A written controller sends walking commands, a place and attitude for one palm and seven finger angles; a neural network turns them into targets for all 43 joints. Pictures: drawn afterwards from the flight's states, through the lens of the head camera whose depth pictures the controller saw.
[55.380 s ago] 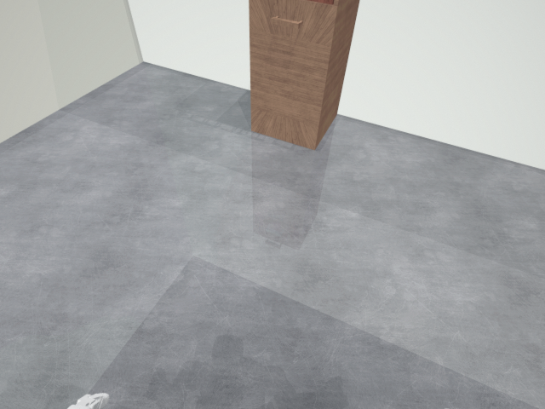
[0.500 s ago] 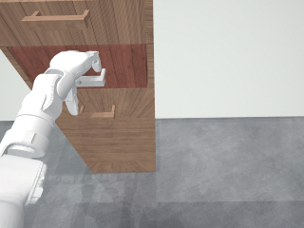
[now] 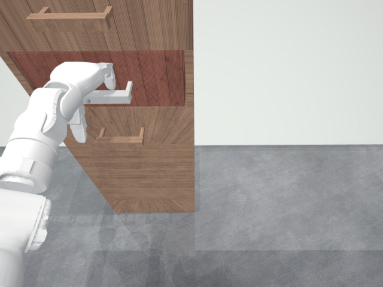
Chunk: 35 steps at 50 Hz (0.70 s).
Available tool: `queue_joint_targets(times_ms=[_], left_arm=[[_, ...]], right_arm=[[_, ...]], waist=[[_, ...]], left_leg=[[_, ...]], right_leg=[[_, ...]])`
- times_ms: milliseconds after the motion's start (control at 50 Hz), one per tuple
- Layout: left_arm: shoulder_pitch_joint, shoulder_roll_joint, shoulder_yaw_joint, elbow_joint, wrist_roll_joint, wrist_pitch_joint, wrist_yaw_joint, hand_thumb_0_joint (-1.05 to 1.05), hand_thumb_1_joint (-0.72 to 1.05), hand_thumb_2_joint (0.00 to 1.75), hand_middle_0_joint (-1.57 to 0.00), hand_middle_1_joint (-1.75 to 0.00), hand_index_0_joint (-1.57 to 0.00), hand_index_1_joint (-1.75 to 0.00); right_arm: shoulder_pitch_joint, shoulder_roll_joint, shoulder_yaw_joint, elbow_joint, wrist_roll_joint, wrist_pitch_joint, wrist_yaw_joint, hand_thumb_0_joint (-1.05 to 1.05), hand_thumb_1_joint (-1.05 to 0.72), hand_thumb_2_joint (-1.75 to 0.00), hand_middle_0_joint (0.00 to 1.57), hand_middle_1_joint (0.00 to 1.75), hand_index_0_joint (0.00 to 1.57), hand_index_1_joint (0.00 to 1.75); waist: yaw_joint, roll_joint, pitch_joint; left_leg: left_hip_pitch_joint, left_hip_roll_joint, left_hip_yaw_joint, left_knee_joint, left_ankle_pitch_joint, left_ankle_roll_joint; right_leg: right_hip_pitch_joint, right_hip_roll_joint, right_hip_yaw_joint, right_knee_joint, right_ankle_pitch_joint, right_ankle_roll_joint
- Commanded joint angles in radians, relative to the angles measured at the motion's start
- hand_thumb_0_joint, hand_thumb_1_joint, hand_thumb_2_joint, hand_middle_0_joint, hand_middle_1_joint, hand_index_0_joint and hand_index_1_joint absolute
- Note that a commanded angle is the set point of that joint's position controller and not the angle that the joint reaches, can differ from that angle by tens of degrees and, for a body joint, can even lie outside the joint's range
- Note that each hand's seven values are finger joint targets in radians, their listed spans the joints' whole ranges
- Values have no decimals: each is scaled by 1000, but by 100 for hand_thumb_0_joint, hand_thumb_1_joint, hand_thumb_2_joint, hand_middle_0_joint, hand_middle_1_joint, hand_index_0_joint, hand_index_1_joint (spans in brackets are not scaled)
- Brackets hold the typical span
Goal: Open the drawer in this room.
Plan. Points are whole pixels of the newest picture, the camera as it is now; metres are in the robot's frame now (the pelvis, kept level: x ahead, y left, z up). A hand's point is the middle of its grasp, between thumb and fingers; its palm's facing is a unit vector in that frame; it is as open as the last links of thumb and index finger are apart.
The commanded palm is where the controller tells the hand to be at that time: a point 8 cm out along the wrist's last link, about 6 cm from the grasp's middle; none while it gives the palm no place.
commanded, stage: move the hooked fingers above the handle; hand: left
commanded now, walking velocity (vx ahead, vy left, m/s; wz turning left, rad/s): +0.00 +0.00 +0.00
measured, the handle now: (103, 91) +0.53 +0.23 +0.11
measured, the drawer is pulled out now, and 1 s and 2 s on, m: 0.00 0.00 0.00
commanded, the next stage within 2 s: lower the fingers behind the handle in 0.08 s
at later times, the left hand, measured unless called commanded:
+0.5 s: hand (75, 92) +0.48 +0.26 +0.15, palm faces -0.13 +0.02 -0.99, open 13.6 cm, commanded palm +0.47 +0.26 +0.20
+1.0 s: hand (90, 92) +0.49 +0.24 +0.13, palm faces +0.05 +0.00 -1.00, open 13.5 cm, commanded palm +0.47 +0.25 +0.17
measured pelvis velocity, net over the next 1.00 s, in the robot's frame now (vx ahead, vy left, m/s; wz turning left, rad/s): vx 0.00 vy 0.02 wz -0.04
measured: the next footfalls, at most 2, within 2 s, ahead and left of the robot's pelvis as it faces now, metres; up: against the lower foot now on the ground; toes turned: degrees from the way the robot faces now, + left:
none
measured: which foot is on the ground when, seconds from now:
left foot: down 0.00-1.00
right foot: down 0.00-1.00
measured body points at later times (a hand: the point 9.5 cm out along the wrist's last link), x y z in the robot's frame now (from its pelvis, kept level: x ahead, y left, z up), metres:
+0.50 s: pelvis -0.01 +0.00 +0.00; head +0.04 -0.02 +0.45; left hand +0.48 +0.26 +0.20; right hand +0.05 -0.26 -0.13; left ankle +0.00 +0.13 -0.73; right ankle -0.02 -0.12 -0.73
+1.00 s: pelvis +0.00 +0.02 -0.01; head +0.05 +0.00 +0.43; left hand +0.48 +0.24 +0.19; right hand +0.05 -0.24 -0.15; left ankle +0.00 +0.13 -0.73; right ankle -0.02 -0.12 -0.73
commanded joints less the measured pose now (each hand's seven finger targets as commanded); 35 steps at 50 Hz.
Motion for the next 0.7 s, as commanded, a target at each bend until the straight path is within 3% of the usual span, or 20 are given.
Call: queue_joint_targets(times_ms=[0, 40, 60, 80, 100, 120, 140, 180, 220, 240, 300, 360, 400, 460, 500, 560, 600, 620, 640, 680], left_arm=[[-667, 306, 211, -324, -21, -125, 137, 0, -50, 30, -30, -120, -30, -120], [-655, 363, 285, -280, 5, -116, 225, 0, -50, 30, -30, -120, -30, -120], [-627, 444, 369, -224, 22, -94, 270, 0, -50, 30, -30, -120, -30, -120], [-613, 447, 364, -174, 38, -62, 306, 0, -50, 30, -30, -120, -30, -120], [-591, 451, 363, -134, 46, -28, 335, 0, -50, 30, -30, -120, -30, -120], [-564, 439, 340, -90, 61, 18, 356, 0, -50, 30, -30, -120, -30, -120], [-543, 426, 324, -49, 75, 67, 366, 0, -50, 30, -30, -120, -30, -120], [-489, 402, 284, 28, 95, 147, 346, 0, -50, 30, -30, -120, -30, -120], [-457, 455, 319, 46, 103, 179, 331, 0, -50, 30, -30, -120, -30, -120], [-445, 419, 281, 49, 101, 196, 317, 0, -50, 30, -30, -120, -30, -120], [-423, 387, 239, 129, 103, 224, 276, 0, -50, 30, -30, -120, -30, -120], [-431, 427, 242, 151, 113, 199, 215, 0, -50, 30, -30, -120, -30, -120], [-453, 397, 217, 147, 117, 144, 171, 0, -50, 30, -30, -120, -30, -120], [-486, 352, 181, 77, 112, 37, 128, 0, -50, 30, -30, -120, -30, -120], [-555, 293, 144, -39, 91, -55, 115, 0, -50, 30, -30, -120, -30, -120], [-596, 288, 164, -167, 51, -146, 129, 0, -50, 30, -30, -120, -30, -120], [-622, 272, 172, -216, 20, -176, 158, 0, -50, 30, -30, -120, -30, -120], [-619, 251, 158, -211, 18, -174, 180, 0, -50, 30, -30, -120, -30, -120], [-580, 267, 191, -202, 20, -166, 201, 0, -50, 30, -30, -120, -30, -120], [-544, 293, 228, -154, 30, -137, 245, 0, -50, 30, -30, -120, -30, -120]], right_arm=[[47, -133, -59, -83, -25, -52, -5, 0, -90, -90, 20, 30, 20, 30], [52, -118, -56, -80, -29, -53, 15, 0, -90, -90, 20, 30, 20, 30], [51, -118, -54, -76, -30, -47, 21, 0, -90, -90, 20, 30, 20, 30], [40, -115, -48, -77, -30, -41, 27, 0, -90, -90, 20, 30, 20, 30], [32, -117, -43, -74, -30, -37, 33, 0, -90, -90, 20, 30, 20, 30], [13, -115, -39, -78, -26, -35, 40, 0, -90, -90, 20, 30, 20, 30], [6, -119, -39, -76, -27, -30, 45, 0, -90, -90, 20, 30, 20, 30], [0, -131, -36, -82, -19, -16, 49, 0, -90, -90, 20, 30, 20, 30], [-24, -138, -30, -92, -12, 2, 42, 0, -90, -90, 20, 30, 20, 30], [-36, -136, -27, -104, -8, 6, 34, 0, -90, -90, 20, 30, 20, 30], [-49, -146, -19, -105, 5, 12, 12, 0, -90, -90, 20, 30, 20, 30], [-33, -156, -14, -117, 7, 1, -11, 0, -90, -90, 20, 30, 20, 30], [-5, -155, -22, -124, 5, -4, -22, 0, -90, -90, 20, 30, 20, 30], [31, -154, -34, -127, -1, -24, -26, 0, -90, -90, 20, 30, 20, 30], [62, -143, -52, -119, -13, -36, -26, 0, -90, -90, 20, 30, 20, 30], [99, -141, -72, -97, -25, -48, -23, 0, -90, -90, 20, 30, 20, 30], [125, -141, -83, -78, -32, -54, -14, 0, -90, -90, 20, 30, 20, 30], [131, -140, -86, -66, -32, -54, -6, 0, -90, -90, 20, 30, 20, 30], [141, -141, -91, -61, -35, -51, 4, 0, -90, -90, 20, 30, 20, 30], [146, -145, -89, -48, -37, -38, 22, 0, -90, -90, 20, 30, 20, 30]], waist=[[-49, 102, -382], [-20, 114, -451], [1, 91, -454], [12, 93, -460], [26, 52, -472], [36, 72, -457], [42, 55, -467], [39, 6, -438], [53, -53, -442], [45, -73, -423], [15, -165, -294], [-2, -181, -279], [-32, -184, -279], [-63, -99, -280], [-87, -31, -335], [-85, 88, -397], [-96, 91, -436], [-95, 117, -447], [-77, 147, -455], [-63, 139, -451]], left_leg=[[229, -60, 17, 13, 286, 49], [206, -56, 13, 25, 349, 41], [160, -54, 14, 24, 365, 37], [126, -56, 23, 21, 370, 32], [96, -54, 31, 18, 384, 31], [79, -49, 44, 10, 383, 26], [71, -46, 55, 3, 386, 24], [51, -42, 68, -10, 376, 25], [30, -43, 79, -26, 344, 30], [32, -45, 86, -34, 306, 37], [1, -39, 89, -62, 192, 44], [-7, -39, 89, -67, 124, 54], [-1, -37, 82, -59, 98, 60], [39, -32, 64, -31, 96, 65], [101, -32, 54, 1, 134, 69], [180, -39, 31, 45, 208, 63], [208, -41, 21, 75, 268, 61], [224, -41, 16, 82, 285, 55], [223, -43, 14, 90, 324, 47], [188, -42, 13, 100, 373, 39]], right_leg=[[7, 52, 14, -45, 239, -39], [40, 54, 7, -11, 282, -42], [74, 54, 3, 1, 304, -43], [98, 52, 3, 7, 321, -41], [145, 49, 1, 7, 346, -40], [152, 46, 2, 8, 359, -38], [173, 45, 2, 8, 376, -34], [180, 46, -1, -2, 391, -28], [226, 41, 9, -11, 385, -21], [222, 38, 12, -21, 364, -17], [166, 34, 11, -64, 248, -10], [150, 28, 25, -75, 201, -3], [130, 25, 32, -83, 175, 0], [44, 28, 35, -66, 167, -4], [8, 32, 42, -59, 181, -11], [-67, 50, 33, -27, 200, -26], [-85, 57, 26, -11, 224, -29], [-107, 59, 22, -1, 227, -30], [-111, 63, 14, 11, 247, -37], [-111, 68, 3, 31, 275, -41]])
